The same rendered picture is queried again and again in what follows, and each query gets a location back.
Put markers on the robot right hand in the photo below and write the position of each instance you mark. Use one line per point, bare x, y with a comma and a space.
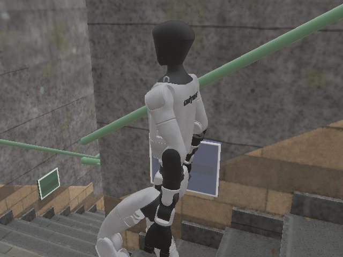
188, 166

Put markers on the right robot shin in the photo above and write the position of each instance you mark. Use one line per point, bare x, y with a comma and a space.
172, 250

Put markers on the right robot upper arm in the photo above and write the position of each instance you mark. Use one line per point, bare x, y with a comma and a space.
201, 121

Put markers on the robot left thigh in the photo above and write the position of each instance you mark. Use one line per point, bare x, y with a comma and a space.
128, 213

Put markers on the left robot forearm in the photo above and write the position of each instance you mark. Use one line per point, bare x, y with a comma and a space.
172, 176

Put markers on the right robot forearm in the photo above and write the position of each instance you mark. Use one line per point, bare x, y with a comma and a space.
196, 139

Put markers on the robot left hand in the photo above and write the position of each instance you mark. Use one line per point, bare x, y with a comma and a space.
159, 237

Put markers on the left robot upper arm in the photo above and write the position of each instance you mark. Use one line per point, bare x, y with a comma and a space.
159, 102

